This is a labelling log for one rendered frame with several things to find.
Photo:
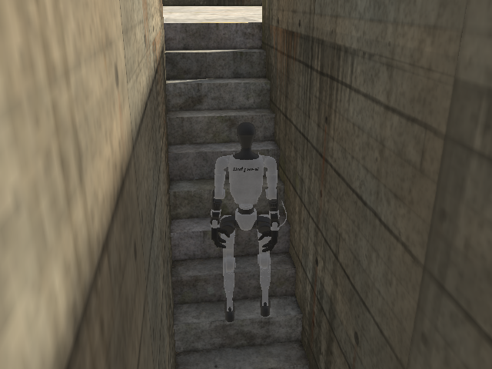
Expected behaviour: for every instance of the robot left forearm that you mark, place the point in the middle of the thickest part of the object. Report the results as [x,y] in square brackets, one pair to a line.
[215,211]

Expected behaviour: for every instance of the robot left upper arm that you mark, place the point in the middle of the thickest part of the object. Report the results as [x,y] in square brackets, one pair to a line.
[219,177]

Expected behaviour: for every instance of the robot right hand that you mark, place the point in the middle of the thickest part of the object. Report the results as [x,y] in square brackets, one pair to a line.
[274,239]

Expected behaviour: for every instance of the right robot foot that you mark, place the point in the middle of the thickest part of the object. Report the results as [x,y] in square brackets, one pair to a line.
[265,310]

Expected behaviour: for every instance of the left robot shin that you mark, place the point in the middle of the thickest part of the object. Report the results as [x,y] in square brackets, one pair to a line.
[228,285]

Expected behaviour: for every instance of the robot right upper arm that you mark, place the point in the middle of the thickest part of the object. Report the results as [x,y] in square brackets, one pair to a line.
[272,177]

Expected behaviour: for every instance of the robot right forearm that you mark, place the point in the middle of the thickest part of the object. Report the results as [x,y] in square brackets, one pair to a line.
[274,213]

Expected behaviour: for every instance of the robot left hand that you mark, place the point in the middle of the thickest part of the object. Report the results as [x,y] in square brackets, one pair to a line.
[216,238]

